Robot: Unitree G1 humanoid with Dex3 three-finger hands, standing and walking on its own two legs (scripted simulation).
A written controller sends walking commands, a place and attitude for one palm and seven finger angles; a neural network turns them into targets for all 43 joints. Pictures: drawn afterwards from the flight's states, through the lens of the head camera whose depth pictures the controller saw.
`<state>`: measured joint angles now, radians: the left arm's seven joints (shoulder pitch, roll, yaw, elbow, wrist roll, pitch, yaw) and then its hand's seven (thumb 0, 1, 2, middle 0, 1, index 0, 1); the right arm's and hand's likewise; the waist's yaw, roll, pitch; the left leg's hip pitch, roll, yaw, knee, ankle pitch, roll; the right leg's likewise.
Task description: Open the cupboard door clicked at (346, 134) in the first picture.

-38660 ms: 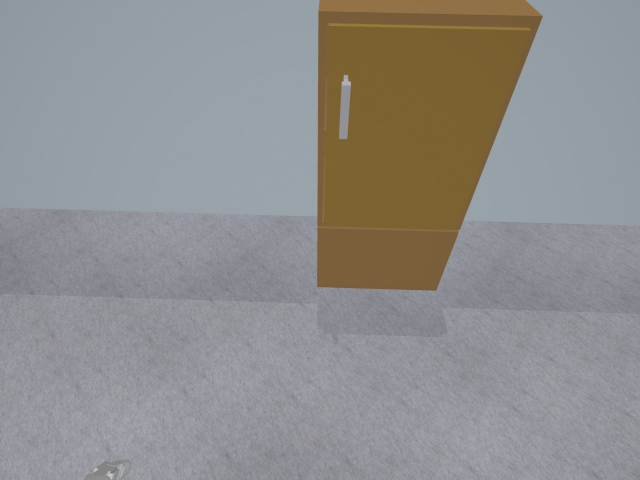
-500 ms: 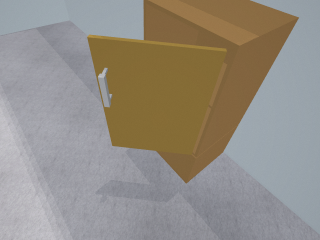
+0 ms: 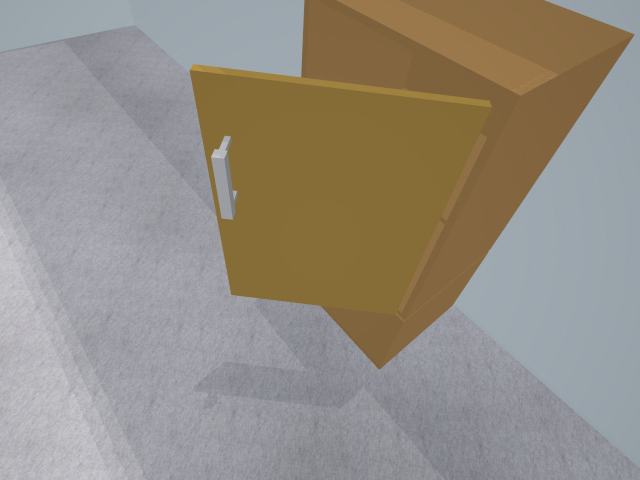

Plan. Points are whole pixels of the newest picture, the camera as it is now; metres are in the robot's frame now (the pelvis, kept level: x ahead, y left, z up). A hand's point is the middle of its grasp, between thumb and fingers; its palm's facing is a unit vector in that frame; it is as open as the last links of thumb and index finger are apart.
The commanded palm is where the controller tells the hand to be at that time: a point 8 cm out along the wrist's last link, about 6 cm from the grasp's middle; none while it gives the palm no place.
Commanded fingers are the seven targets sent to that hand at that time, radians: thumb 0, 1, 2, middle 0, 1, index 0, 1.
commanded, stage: come to a stop and stand still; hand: left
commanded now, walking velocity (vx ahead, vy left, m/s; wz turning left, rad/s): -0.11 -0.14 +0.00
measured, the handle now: (227, 178) +0.55 +0.20 +0.03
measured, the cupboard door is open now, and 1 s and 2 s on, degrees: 45 45 45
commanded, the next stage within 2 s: look again from close up in 1.58 s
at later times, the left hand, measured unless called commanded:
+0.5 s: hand out of the picture +0.02 +0.16 -0.17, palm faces +0.00 -0.98 -0.18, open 7.3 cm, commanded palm none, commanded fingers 0.00 0.90 0.90 -0.20 -0.30 -0.20 -0.30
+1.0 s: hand out of the picture -0.06 +0.08 -0.16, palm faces +0.05 -0.99 -0.15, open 7.3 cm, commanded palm none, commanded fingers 0.00 0.90 0.90 -0.20 -0.30 -0.20 -0.30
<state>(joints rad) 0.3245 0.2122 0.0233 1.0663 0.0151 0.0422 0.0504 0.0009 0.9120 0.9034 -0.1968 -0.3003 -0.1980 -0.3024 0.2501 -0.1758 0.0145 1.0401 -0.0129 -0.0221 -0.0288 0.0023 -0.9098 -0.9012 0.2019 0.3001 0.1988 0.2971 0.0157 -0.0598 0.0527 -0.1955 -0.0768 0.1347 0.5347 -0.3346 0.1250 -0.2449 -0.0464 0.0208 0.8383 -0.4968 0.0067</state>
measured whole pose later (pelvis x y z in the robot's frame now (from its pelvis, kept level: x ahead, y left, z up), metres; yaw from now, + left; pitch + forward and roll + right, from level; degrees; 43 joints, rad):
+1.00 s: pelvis -0.03 -0.07 +0.01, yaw +1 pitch -1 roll +1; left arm 0.35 0.11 -0.02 1.13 0.01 -0.01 0.04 0.00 0.91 0.90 -0.20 -0.30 -0.20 -0.30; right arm 0.28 -0.13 0.01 1.16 -0.01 -0.01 -0.02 0.00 -0.91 -0.90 0.20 0.30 0.20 0.30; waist 0.00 -0.02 0.02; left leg -0.17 0.00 0.09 0.39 -0.20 0.02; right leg -0.13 0.02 -0.04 0.42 -0.28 -0.04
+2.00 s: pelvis -0.02 -0.06 +0.01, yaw +0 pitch -1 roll +0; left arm 0.31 0.14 -0.01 1.07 0.01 -0.02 0.05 0.01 0.92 0.90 -0.20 -0.30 -0.20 -0.30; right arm 0.30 -0.16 0.01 1.07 -0.02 -0.02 -0.03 0.01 -0.95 -0.90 0.20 0.30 0.20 0.30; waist -0.01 0.01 0.01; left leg -0.21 -0.01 0.06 0.53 -0.30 0.04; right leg -0.16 0.03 -0.03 0.51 -0.33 -0.03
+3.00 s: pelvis -0.08 -0.08 -0.08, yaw +2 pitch +11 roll -3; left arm 0.22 0.36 0.23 0.14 -0.33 -0.33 -0.47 0.01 0.26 0.63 -0.24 -0.71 -0.24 -0.72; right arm 0.20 -0.21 0.08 0.57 0.04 -0.21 -0.07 0.01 -0.90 -0.90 0.21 0.30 0.20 0.30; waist 0.00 0.04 -0.10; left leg -0.88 0.03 -0.04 1.14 -0.46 0.00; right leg -0.78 0.05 -0.15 1.08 -0.51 -0.08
